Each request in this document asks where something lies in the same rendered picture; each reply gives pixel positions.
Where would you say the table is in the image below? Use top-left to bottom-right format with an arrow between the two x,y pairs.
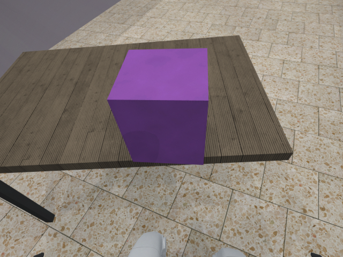
0,35 -> 293,222

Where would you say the robot left thigh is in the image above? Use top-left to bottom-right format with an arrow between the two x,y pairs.
128,232 -> 166,257

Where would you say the carton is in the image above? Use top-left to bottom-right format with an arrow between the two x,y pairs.
107,48 -> 208,165

